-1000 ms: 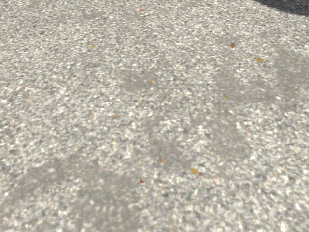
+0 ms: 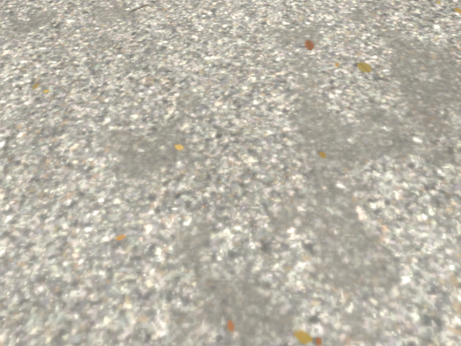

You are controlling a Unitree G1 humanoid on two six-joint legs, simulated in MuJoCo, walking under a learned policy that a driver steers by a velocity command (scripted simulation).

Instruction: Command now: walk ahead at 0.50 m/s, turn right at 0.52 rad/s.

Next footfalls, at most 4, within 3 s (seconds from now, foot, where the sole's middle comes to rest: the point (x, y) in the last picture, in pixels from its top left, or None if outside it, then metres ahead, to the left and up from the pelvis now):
0.04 right None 0.17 -0.06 -0.76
0.60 left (239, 316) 0.52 0.03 -0.76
1.10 right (340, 274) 0.64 -0.27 -0.76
1.64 left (315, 181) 0.99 -0.25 -0.76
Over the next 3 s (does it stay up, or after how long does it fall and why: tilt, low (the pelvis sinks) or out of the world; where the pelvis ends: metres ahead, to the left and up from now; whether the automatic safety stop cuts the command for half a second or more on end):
stays up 1.44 -0.51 0.02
